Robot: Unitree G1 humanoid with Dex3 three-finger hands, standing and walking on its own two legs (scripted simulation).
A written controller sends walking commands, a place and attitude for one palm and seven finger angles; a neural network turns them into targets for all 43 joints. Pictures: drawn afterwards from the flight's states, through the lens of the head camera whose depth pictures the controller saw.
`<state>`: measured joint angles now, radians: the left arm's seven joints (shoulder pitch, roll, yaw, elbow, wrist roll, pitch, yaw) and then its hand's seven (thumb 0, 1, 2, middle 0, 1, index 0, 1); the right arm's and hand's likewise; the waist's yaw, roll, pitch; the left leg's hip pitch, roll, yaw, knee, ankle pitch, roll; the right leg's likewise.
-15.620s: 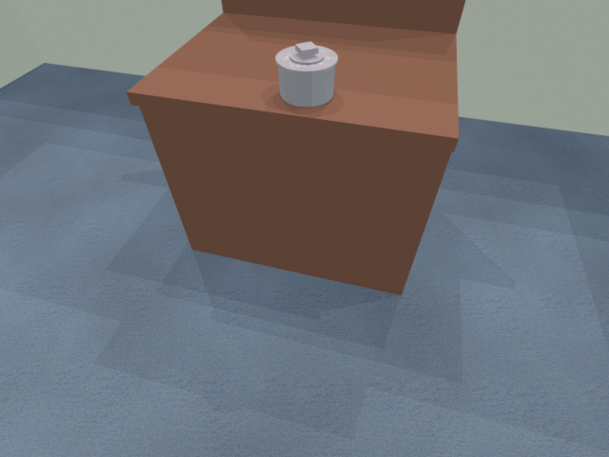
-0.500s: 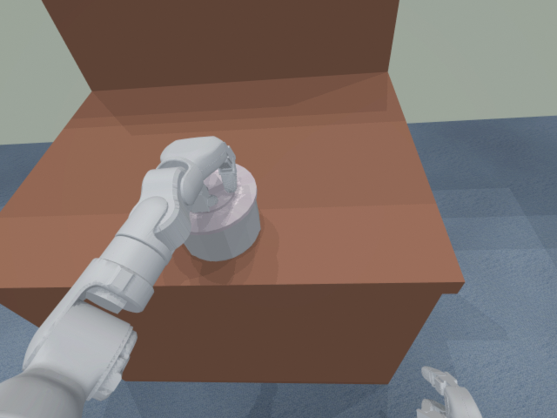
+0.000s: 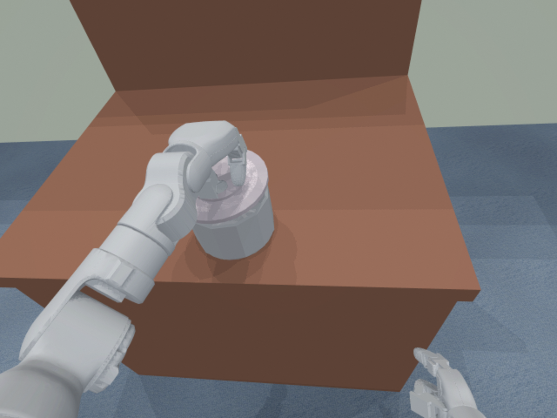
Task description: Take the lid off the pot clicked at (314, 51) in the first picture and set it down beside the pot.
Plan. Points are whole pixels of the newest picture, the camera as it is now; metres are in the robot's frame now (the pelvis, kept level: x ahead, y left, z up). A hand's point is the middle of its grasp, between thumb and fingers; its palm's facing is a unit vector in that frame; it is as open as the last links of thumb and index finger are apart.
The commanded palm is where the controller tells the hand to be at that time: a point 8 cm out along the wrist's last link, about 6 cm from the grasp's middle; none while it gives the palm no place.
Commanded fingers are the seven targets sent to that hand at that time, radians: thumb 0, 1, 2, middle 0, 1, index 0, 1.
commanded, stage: lift the lid straight up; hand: left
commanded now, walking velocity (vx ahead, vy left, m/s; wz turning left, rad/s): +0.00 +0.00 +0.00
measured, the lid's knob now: (214, 171) +0.45 +0.12 +0.13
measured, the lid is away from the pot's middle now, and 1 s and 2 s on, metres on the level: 0.01 0.03 0.08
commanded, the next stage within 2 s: move the lid sideways beside the pot in 1.38 s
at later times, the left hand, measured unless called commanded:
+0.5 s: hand (206, 149) +0.44 +0.12 +0.18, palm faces -0.23 -0.03 -0.97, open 4.8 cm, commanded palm +0.42 +0.12 +0.27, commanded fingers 0.00 0.57 1.12 -0.79 -0.94 -1.08 -1.07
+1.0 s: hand (205, 121) +0.44 +0.11 +0.23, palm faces -0.14 -0.01 -0.99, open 4.8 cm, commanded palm +0.42 +0.12 +0.31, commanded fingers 0.00 0.57 1.12 -0.79 -0.94 -1.08 -1.07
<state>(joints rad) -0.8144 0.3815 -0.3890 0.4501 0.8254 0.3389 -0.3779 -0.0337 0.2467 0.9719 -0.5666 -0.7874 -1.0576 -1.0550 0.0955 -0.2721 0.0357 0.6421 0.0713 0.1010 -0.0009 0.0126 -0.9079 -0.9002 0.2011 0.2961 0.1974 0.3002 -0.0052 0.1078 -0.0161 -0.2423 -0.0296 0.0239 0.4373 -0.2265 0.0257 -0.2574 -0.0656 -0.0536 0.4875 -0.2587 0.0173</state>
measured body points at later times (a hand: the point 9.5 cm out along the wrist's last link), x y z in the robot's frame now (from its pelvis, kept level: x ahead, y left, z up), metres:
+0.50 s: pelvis +0.00 +0.00 +0.00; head +0.01 -0.05 +0.45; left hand +0.44 +0.11 +0.24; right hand +0.16 -0.24 -0.12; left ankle +0.00 +0.11 -0.74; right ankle -0.01 -0.13 -0.74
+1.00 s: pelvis +0.00 +0.00 +0.00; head +0.01 -0.05 +0.45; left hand +0.44 +0.10 +0.28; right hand +0.19 -0.22 -0.11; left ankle +0.00 +0.11 -0.74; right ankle -0.01 -0.13 -0.74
